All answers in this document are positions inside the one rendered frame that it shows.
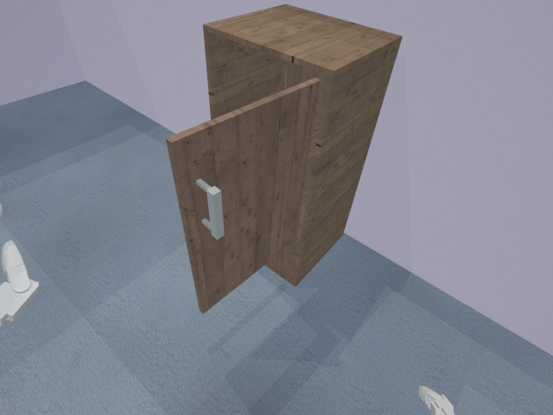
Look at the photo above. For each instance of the cupboard door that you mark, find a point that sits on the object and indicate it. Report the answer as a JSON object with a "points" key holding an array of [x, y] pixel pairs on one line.
{"points": [[257, 156]]}

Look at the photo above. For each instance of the handle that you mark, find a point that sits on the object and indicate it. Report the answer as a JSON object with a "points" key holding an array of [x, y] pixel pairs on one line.
{"points": [[214, 199]]}

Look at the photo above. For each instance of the robot left hand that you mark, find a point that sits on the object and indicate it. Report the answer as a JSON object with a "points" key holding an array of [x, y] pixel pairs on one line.
{"points": [[17, 293]]}

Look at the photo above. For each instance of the robot right hand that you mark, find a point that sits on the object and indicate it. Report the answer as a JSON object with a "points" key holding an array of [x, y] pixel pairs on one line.
{"points": [[439, 405]]}

